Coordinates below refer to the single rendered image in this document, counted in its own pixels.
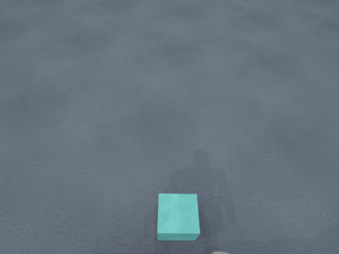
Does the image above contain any carton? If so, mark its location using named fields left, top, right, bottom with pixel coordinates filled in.
left=157, top=194, right=200, bottom=241

